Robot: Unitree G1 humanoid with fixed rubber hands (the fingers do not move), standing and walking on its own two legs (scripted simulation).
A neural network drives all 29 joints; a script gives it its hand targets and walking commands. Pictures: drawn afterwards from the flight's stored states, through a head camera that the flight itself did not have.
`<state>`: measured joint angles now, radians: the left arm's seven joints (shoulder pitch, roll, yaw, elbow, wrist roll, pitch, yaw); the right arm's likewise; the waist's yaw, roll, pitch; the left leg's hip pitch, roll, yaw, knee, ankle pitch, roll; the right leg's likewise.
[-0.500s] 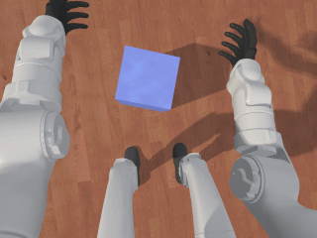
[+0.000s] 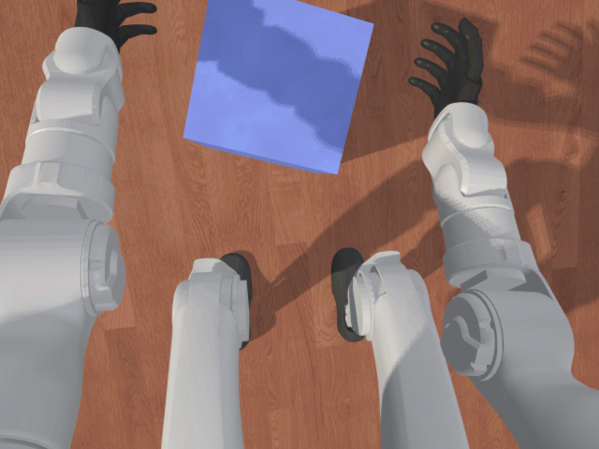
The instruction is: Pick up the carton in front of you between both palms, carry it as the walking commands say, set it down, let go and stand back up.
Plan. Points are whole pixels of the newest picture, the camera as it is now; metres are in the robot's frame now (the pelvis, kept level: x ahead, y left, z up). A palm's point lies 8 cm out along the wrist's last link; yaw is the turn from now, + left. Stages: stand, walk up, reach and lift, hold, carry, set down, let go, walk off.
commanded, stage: reach and lift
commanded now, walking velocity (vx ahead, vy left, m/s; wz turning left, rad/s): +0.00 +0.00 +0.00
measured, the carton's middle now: (275, 99) +0.52 +0.05 -0.37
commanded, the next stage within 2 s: none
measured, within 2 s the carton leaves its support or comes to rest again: leaves its support in 1.26 s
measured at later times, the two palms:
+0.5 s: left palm (163, 66) +0.55 +0.21 -0.32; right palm (408, 107) +0.51 -0.15 -0.30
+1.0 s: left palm (172, 59) +0.55 +0.19 -0.30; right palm (385, 101) +0.51 -0.11 -0.28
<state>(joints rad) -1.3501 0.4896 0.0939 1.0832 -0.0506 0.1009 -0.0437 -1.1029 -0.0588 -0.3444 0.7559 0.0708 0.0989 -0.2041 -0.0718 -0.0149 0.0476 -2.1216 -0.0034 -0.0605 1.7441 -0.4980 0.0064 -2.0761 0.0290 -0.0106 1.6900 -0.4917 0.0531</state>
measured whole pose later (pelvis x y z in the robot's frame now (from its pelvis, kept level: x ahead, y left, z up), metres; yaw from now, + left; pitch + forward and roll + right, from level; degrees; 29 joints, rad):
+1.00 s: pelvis -0.03 +0.00 -0.12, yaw -2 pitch +36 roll -7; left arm -1.72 0.51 -0.12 1.33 -0.09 0.13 -0.04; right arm -1.52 -0.07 -0.42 1.08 0.08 0.09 -0.23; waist -0.05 -0.09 0.41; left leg -2.27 0.01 -0.08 2.19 -0.55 0.02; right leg -2.22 0.07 -0.02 2.11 -0.53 0.09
